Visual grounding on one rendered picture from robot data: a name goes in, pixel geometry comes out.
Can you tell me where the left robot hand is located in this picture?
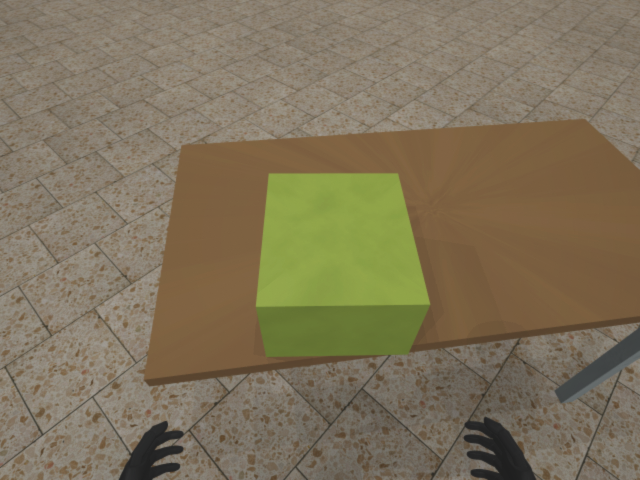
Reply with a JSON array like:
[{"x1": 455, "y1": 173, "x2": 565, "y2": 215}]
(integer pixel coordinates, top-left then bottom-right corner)
[{"x1": 119, "y1": 421, "x2": 184, "y2": 480}]

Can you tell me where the carton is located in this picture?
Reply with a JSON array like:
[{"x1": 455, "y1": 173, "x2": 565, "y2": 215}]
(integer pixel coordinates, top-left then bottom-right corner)
[{"x1": 256, "y1": 173, "x2": 430, "y2": 357}]

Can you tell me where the table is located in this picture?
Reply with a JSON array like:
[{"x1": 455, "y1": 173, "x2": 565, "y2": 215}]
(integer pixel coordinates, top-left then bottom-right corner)
[{"x1": 144, "y1": 119, "x2": 640, "y2": 403}]

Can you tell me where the right robot hand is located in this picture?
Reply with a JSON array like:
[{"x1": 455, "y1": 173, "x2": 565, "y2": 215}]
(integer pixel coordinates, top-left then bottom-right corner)
[{"x1": 464, "y1": 417, "x2": 536, "y2": 480}]

